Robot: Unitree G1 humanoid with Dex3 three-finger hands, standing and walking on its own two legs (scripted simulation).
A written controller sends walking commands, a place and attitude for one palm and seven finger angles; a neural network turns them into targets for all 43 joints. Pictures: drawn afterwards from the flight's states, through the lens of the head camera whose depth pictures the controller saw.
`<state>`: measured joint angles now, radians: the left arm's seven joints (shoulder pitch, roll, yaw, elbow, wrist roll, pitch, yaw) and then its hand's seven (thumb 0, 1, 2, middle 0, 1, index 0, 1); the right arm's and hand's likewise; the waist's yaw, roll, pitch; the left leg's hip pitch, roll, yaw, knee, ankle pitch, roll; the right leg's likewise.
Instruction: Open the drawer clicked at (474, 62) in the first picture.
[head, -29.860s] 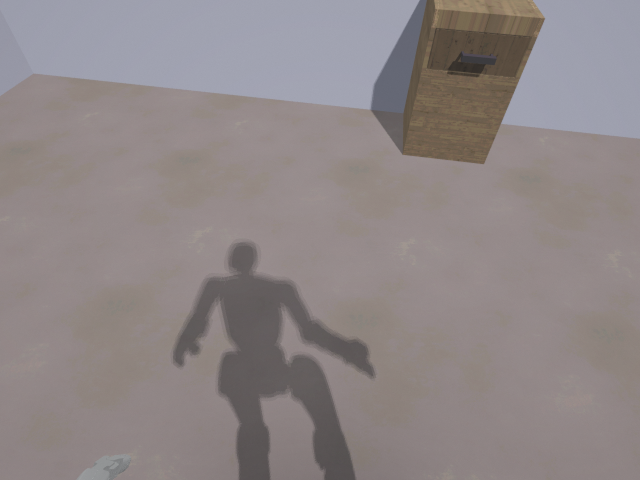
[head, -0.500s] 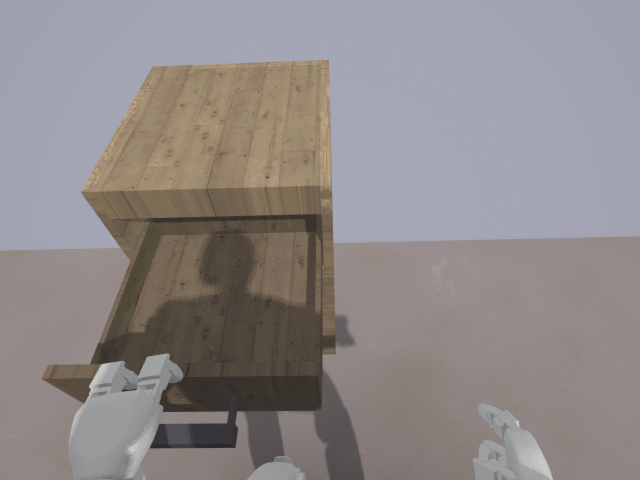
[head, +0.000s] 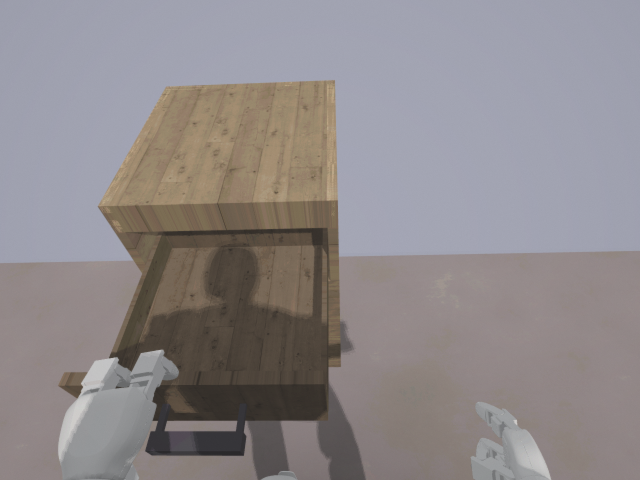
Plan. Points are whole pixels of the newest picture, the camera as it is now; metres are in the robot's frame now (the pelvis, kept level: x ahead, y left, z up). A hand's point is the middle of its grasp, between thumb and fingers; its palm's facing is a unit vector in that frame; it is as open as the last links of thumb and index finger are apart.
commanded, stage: lift the hand off the handle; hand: left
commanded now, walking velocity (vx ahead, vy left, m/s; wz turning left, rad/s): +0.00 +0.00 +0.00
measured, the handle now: (200, 426) +0.22 +0.22 -0.16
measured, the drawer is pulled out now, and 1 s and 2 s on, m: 0.30 0.30 0.30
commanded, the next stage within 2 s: draw the hand back to the body in 0.10 s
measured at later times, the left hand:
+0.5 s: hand (105, 411) +0.18 +0.26 +0.04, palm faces +0.07 -0.09 -0.99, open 13.8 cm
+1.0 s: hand (107, 381) +0.19 +0.22 +0.12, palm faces +0.32 -0.84 -0.43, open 13.4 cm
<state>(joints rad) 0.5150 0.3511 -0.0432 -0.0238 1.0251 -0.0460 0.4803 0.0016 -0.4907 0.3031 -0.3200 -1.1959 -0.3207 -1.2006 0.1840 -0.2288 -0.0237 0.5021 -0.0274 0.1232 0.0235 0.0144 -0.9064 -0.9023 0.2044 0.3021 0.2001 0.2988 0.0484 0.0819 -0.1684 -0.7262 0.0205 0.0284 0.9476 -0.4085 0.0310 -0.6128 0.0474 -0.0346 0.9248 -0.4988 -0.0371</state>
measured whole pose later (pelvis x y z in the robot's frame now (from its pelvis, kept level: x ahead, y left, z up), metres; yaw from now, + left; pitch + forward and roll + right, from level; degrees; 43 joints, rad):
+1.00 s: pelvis +0.02 +0.01 +0.04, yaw +2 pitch -1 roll -1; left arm 0.61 0.27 0.09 -0.33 0.05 -0.03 0.18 0.00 -0.39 0.35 -0.31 -1.13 -0.31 -1.13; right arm 0.25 -0.20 0.05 0.51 0.03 -0.05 -0.08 0.02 -0.91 -0.90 0.20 0.30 0.20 0.30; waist 0.04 0.07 -0.04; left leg -0.29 -0.02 0.02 0.62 -0.31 0.04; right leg -0.17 0.02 -0.03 0.58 -0.39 -0.02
